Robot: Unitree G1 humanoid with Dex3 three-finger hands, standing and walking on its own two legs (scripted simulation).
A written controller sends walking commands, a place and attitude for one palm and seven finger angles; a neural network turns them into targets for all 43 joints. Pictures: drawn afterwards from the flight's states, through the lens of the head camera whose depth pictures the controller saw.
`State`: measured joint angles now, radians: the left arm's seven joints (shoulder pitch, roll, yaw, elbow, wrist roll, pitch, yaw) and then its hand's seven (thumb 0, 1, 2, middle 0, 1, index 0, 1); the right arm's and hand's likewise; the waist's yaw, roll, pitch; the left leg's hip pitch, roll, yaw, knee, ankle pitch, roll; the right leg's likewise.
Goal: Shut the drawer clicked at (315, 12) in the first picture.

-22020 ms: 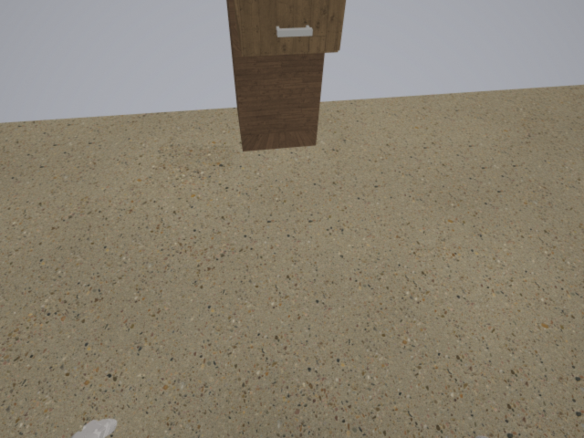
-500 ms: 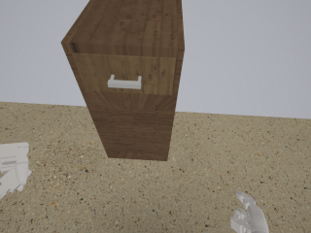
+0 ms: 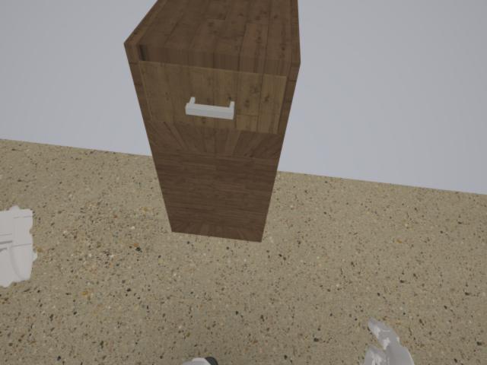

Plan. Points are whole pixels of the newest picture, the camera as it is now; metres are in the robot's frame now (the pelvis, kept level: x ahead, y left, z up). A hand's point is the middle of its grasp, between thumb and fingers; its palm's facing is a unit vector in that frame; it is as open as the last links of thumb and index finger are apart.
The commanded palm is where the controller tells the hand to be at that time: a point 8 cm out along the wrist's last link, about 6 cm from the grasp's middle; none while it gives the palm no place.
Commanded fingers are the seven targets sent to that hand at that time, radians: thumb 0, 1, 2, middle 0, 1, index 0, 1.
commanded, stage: step back with the hand held close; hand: left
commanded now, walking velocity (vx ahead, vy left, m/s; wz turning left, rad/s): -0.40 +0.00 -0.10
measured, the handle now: (211, 106) +0.72 +0.10 -0.01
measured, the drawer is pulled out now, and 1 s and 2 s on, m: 0.00 0.00 0.00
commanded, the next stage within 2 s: stop stepping back and stand still in 0.32 s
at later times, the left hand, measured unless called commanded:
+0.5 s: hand out of the picture +0.09 +0.22 +0.16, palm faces +0.25 -0.82 -0.51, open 3.2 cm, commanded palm +0.04 +0.26 +0.19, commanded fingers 0.00 0.90 0.90 -1.40 -1.60 -1.40 -1.60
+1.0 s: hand out of the picture +0.05 +0.23 +0.17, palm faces +0.26 -0.79 -0.56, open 3.2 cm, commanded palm +0.00 +0.27 +0.19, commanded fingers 0.00 0.90 0.90 -1.40 -1.60 -1.40 -1.60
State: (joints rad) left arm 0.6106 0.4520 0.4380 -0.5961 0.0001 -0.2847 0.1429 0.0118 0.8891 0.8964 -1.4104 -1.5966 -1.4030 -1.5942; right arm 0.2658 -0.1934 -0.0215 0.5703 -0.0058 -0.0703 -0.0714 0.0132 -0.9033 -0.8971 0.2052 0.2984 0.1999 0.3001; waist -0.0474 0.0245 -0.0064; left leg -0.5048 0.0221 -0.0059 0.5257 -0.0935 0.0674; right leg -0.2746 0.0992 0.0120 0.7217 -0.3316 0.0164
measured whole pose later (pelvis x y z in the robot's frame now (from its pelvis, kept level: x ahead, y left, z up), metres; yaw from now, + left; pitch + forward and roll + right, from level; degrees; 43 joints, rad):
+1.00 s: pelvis -0.16 +0.01 +0.00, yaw -6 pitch -1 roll +0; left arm 0.69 0.45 0.41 -0.54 -0.03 -0.22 0.14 0.01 0.89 0.90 -1.41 -1.60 -1.40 -1.59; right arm 0.27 -0.17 0.02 0.61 -0.01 -0.06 -0.05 0.01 -0.90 -0.90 0.21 0.30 0.20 0.30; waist -0.04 0.02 -0.02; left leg -0.25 0.02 0.06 0.61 -0.41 0.03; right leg -0.28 0.05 -0.12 0.51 -0.24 -0.08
